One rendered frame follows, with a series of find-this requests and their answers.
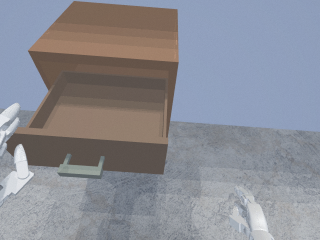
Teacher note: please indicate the right robot hand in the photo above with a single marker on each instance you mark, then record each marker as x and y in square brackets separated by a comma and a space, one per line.
[252, 217]

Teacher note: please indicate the handle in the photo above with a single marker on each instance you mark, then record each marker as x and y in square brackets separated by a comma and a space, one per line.
[81, 171]

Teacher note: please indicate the cabinet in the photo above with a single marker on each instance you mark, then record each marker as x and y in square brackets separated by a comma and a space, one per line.
[111, 39]

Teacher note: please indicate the drawer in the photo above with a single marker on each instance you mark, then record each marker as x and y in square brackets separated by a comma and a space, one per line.
[89, 115]

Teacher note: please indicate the right robot forearm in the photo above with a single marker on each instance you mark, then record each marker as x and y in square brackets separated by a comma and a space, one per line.
[260, 235]

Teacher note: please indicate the left robot hand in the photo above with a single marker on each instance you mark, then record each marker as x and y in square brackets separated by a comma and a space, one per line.
[15, 181]

